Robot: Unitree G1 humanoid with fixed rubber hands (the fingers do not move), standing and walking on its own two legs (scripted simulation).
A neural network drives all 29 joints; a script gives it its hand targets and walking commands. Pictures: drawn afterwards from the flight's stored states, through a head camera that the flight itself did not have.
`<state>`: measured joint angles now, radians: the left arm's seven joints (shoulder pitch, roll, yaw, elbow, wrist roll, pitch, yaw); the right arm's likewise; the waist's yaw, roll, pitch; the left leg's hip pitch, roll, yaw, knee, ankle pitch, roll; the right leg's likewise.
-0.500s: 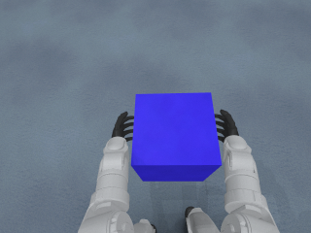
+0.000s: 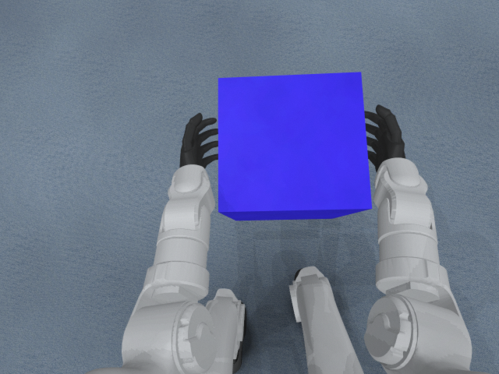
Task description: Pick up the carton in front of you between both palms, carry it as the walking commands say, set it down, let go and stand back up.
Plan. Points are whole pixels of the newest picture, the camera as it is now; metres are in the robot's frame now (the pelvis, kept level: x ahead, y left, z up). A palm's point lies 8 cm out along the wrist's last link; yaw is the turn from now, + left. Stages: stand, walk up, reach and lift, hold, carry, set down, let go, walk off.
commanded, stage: set down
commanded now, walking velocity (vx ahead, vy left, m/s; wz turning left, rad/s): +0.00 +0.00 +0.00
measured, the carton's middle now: (285, 161) +0.46 -0.09 -0.16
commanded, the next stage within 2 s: none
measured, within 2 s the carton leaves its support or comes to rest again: rests again in 1.48 s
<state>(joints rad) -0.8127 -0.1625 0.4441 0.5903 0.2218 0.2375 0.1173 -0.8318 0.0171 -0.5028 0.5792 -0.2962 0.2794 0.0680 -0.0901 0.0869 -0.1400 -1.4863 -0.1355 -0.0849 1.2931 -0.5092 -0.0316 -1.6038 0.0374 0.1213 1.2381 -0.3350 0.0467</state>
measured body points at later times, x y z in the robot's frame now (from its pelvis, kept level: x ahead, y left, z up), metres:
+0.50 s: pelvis -0.03 -0.01 -0.12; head +0.28 -0.08 +0.19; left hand +0.51 +0.03 -0.24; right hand +0.46 -0.27 -0.25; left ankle +0.03 +0.13 -0.59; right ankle +0.10 -0.13 -0.59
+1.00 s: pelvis -0.04 -0.01 -0.20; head +0.34 -0.05 +0.03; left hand +0.54 +0.01 -0.39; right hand +0.48 -0.28 -0.38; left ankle +0.03 +0.13 -0.59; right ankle +0.10 -0.13 -0.59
